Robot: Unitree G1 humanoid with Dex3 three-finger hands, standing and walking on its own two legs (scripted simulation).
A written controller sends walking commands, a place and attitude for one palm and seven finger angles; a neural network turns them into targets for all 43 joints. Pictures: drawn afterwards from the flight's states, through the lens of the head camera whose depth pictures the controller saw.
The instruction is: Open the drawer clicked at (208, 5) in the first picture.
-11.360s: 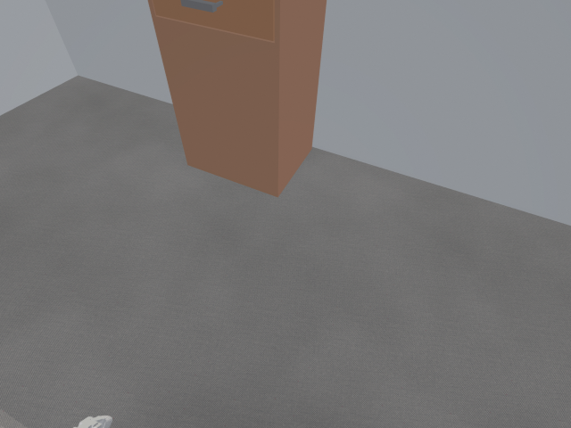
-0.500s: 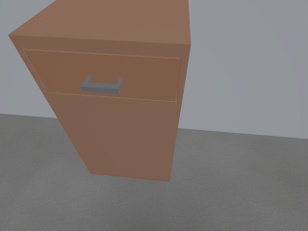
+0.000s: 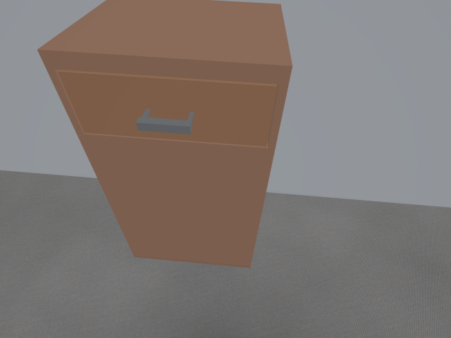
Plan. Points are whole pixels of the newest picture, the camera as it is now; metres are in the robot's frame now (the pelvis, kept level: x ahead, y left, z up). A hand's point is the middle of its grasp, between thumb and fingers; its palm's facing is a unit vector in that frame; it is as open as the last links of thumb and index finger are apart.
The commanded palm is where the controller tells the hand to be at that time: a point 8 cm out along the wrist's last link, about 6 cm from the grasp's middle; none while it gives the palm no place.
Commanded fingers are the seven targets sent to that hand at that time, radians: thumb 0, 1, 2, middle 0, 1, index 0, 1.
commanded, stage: look again from close up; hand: left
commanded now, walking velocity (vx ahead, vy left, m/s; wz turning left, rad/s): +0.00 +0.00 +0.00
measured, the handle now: (167, 120) +0.57 +0.18 +0.08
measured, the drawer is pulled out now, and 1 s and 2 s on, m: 0.00 0.00 0.00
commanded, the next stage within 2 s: shuffle to correct the standing spot in 0.18 s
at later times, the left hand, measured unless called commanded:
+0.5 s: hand out of the picture -0.05 +0.17 -0.18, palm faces +0.05 -0.99 -0.12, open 7.4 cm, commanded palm none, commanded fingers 0.00 0.90 0.90 -0.20 -0.30 -0.20 -0.30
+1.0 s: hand out of the picture +0.03 +0.16 -0.18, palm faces +0.04 -0.99 -0.16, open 7.3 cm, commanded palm none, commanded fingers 0.00 0.90 0.90 -0.20 -0.30 -0.20 -0.30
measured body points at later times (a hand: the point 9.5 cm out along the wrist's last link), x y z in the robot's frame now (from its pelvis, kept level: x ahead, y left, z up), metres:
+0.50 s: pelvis +0.00 +0.02 +0.00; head -0.01 +0.04 +0.45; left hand -0.05 +0.22 -0.17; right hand -0.02 -0.19 -0.15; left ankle +0.03 +0.10 -0.73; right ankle +0.00 -0.09 -0.73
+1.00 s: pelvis +0.04 +0.01 +0.00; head +0.05 +0.02 +0.45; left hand +0.02 +0.21 -0.17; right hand +0.05 -0.22 -0.15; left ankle +0.03 +0.10 -0.73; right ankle +0.00 -0.09 -0.73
